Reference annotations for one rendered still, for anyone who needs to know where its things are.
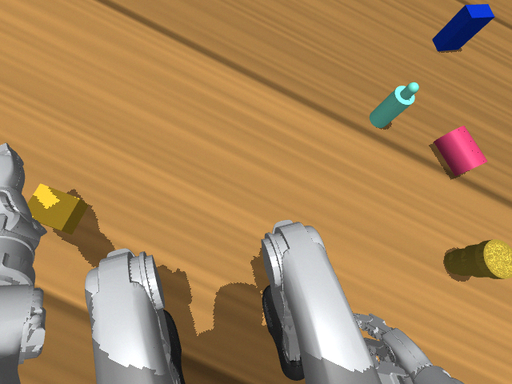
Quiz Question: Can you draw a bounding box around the right robot hand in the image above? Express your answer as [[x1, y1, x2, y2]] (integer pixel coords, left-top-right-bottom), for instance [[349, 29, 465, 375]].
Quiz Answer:
[[354, 314, 433, 384]]

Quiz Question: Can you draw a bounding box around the right robot foot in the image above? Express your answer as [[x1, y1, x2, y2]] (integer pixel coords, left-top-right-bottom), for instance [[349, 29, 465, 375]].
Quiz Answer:
[[262, 285, 305, 381]]

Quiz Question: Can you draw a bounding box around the left robot arm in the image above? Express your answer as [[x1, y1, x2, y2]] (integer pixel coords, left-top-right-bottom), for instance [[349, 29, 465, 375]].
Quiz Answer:
[[0, 187, 46, 384]]

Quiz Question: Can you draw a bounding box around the left robot foot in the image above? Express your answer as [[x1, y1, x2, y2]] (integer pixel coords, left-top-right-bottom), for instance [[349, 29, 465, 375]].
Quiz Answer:
[[163, 310, 185, 384]]

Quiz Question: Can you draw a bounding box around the right robot arm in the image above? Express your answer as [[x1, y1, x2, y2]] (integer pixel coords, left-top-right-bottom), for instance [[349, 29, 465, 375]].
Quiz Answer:
[[414, 366, 465, 384]]

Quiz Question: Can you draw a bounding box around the left robot hand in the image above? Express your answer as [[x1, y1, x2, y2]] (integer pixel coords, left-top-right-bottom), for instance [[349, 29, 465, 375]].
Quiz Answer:
[[0, 143, 47, 236]]

